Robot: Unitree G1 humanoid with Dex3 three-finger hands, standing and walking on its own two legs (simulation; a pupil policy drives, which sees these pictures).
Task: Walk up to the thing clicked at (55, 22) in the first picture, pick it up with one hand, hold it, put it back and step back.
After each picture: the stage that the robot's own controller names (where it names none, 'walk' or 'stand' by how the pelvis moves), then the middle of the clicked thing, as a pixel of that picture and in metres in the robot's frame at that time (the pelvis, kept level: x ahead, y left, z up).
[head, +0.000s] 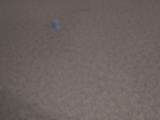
stand; (56, 24) +1.73 +0.33 -0.72
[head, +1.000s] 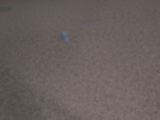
walk; (64, 36) +1.62 +0.31 -0.72
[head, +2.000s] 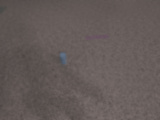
walk; (63, 58) +1.10 +0.25 -0.72
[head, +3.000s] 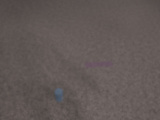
walk; (59, 95) +0.69 +0.20 -0.70
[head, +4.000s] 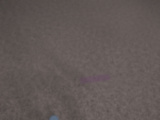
walk; out of the picture +0.44 +0.16 -0.70
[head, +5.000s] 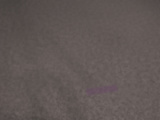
stand; out of the picture +0.37 +0.18 -0.72
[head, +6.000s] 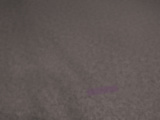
stand; out of the picture +0.36 +0.18 -0.73
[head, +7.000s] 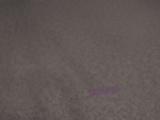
stand; out of the picture +0.37 +0.18 -0.73
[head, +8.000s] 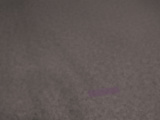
stand; out of the picture +0.36 +0.18 -0.73
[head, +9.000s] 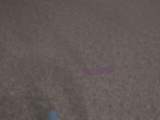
go down; (53, 117) +0.39 +0.18 -0.69
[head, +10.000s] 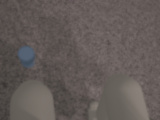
go down; (27, 57) +0.46 +0.19 -0.29
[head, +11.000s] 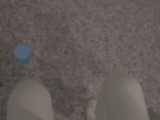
close in; (23, 55) +0.46 +0.19 -0.29
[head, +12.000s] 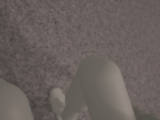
close in; out of the picture +0.46 +0.24 -0.23
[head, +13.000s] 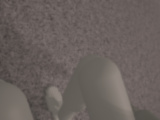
close; out of the picture +0.45 +0.25 -0.23
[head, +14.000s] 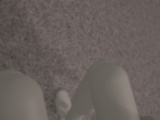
lift; out of the picture +0.39 +0.22 -0.22
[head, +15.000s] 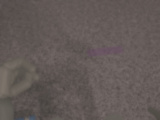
lift; out of the picture +0.30 +0.35 -0.57
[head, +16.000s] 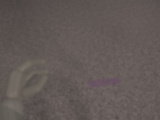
close; out of the picture +0.31 +0.36 -0.70
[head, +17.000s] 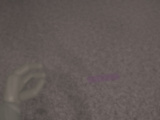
stand; out of the picture +0.36 +0.37 -0.70
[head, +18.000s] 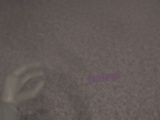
stand; out of the picture +0.40 +0.37 -0.70
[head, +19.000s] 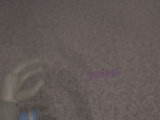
stand; (29, 116) +0.44 +0.38 -0.68
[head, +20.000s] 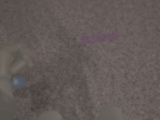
crouch; (14, 82) +0.49 +0.38 -0.54
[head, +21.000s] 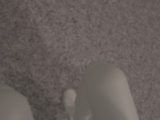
lower; out of the picture +0.51 +0.45 -0.28
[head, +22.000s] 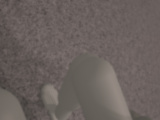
lower; out of the picture +0.48 +0.49 -0.26
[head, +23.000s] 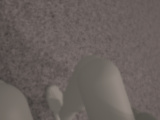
lower; out of the picture +0.50 +0.49 -0.26
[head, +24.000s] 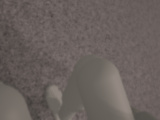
lower; out of the picture +0.50 +0.49 -0.26
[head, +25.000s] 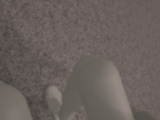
lower; out of the picture +0.51 +0.50 -0.26
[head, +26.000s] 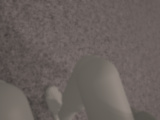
open; out of the picture +0.51 +0.50 -0.26
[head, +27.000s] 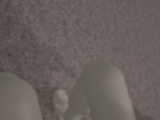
stand; out of the picture +0.51 +0.48 -0.27
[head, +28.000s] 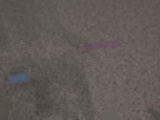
stand; (19, 78) +0.56 +0.39 -0.57
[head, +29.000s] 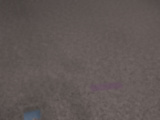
stand; (32, 115) +0.54 +0.38 -0.69
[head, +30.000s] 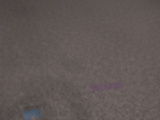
stand; (32, 114) +0.55 +0.38 -0.69
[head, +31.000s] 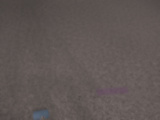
stand; (41, 114) +0.57 +0.37 -0.74
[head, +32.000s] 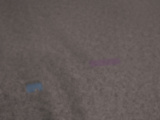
walk; (34, 87) +0.60 +0.34 -0.73
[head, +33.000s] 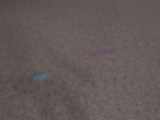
walk; (40, 77) +0.78 +0.40 -0.72
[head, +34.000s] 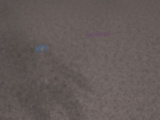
stand; (41, 48) +1.13 +0.41 -0.73
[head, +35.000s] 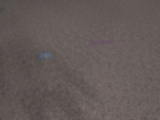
stand; (45, 55) +1.14 +0.38 -0.74
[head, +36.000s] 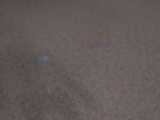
stand; (44, 58) +1.17 +0.41 -0.75
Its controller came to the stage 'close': yes
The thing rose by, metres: 0.11
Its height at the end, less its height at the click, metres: -0.02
